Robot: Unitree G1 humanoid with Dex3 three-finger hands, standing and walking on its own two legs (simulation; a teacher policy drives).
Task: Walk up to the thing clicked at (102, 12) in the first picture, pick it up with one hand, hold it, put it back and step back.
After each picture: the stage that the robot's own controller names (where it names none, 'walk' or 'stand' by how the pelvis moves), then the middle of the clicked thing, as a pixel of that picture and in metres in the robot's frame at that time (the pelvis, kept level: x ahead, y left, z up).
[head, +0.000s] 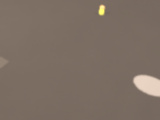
stand; (101, 10) +2.16 -0.25 -0.72
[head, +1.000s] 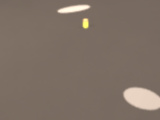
walk; (85, 23) +2.03 +0.13 -0.70
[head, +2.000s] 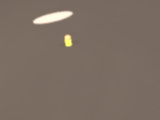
walk; (68, 40) +1.40 +0.31 -0.72
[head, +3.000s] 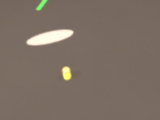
walk; (66, 73) +0.91 +0.24 -0.72
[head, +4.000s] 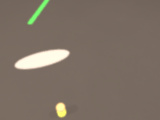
walk; (61, 110) +0.54 +0.22 -0.71
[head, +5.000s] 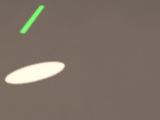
stand; out of the picture +0.40 +0.20 -0.71
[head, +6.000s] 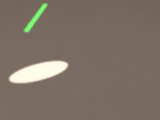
stand; out of the picture +0.38 +0.19 -0.72
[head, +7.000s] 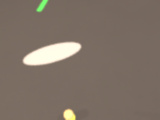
stand; (69, 116) +0.37 +0.19 -0.69
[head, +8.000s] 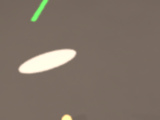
stand; out of the picture +0.38 +0.21 -0.69
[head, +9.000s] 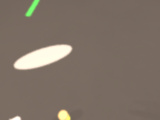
stand; (64, 117) +0.39 +0.22 -0.68
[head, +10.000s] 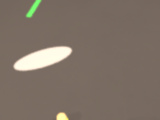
stand; (62, 119) +0.37 +0.23 -0.70
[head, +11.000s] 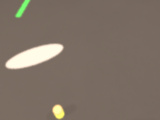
walk; (58, 111) +0.44 +0.24 -0.70
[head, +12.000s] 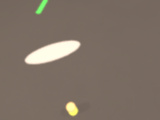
walk; (72, 109) +0.44 +0.22 -0.70
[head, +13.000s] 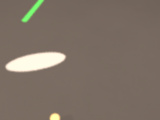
stand; out of the picture +0.45 +0.15 -0.71
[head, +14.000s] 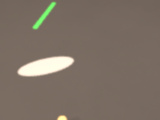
stand; out of the picture +0.46 +0.19 -0.72
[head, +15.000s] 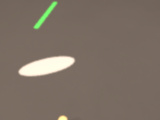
stand; out of the picture +0.46 +0.19 -0.72
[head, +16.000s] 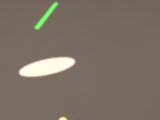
go down; out of the picture +0.45 +0.18 -0.72
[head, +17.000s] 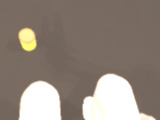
go down; (28, 40) +0.55 +0.18 -0.34
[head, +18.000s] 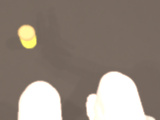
approach; (28, 37) +0.55 +0.18 -0.31
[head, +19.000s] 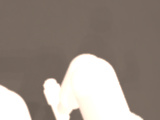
close in; out of the picture +0.54 +0.24 -0.25
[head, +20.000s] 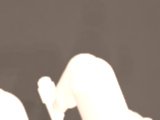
close; out of the picture +0.53 +0.25 -0.25
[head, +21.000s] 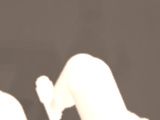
close; out of the picture +0.52 +0.24 -0.26
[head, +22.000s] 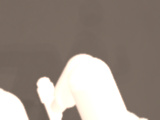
close; out of the picture +0.50 +0.23 -0.26
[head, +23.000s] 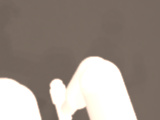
lift; out of the picture +0.50 +0.23 -0.26
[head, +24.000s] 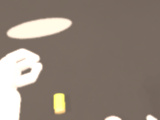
lift; (59, 103) +0.43 +0.14 -0.58
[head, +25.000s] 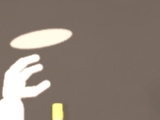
close in; (57, 113) +0.39 +0.16 -0.66
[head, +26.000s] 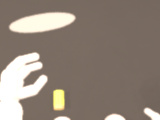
close; (58, 100) +0.43 +0.16 -0.56
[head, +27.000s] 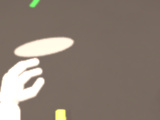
crouch; (60, 119) +0.40 +0.16 -0.68
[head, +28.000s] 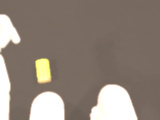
crouch; (43, 71) +0.45 +0.16 -0.43
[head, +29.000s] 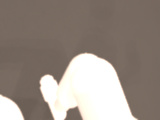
lower; out of the picture +0.45 +0.22 -0.28
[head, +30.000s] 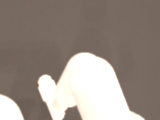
hold; out of the picture +0.45 +0.22 -0.28
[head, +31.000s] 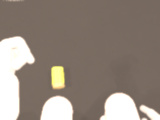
lower; (58, 77) +0.45 +0.13 -0.45
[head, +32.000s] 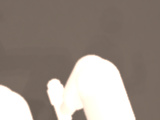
lower; out of the picture +0.46 +0.21 -0.28
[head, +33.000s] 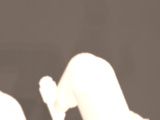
lower; out of the picture +0.45 +0.22 -0.28
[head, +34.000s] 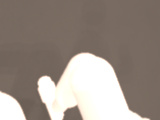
open; out of the picture +0.45 +0.23 -0.28
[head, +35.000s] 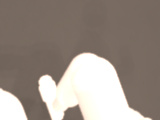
rise; out of the picture +0.45 +0.23 -0.28
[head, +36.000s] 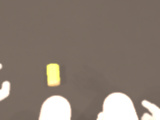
walk; (53, 75) +0.45 +0.16 -0.47
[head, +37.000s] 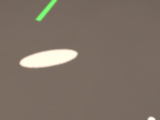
stand; out of the picture +0.39 +0.15 -0.69
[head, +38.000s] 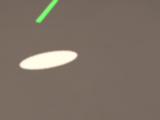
stand; out of the picture +0.39 +0.16 -0.69
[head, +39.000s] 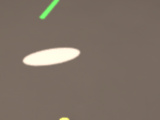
stand; out of the picture +0.39 +0.16 -0.71
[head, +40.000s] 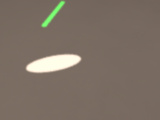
stand; out of the picture +0.40 +0.16 -0.75
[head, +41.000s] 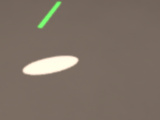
stand; out of the picture +0.37 +0.17 -0.75
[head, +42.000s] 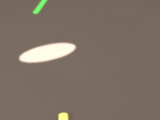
walk; out of the picture +0.39 +0.18 -0.74
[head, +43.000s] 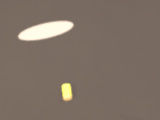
walk; (66, 92) +0.55 +0.14 -0.72
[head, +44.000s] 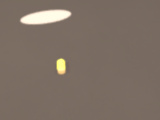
walk; (61, 66) +0.83 +0.19 -0.73
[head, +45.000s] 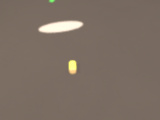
stand; (72, 67) +1.01 +0.17 -0.73
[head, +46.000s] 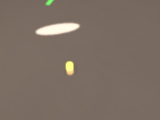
stand; (69, 68) +1.03 +0.18 -0.75
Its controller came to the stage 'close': yes
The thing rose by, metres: 0.01
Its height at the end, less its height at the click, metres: -0.02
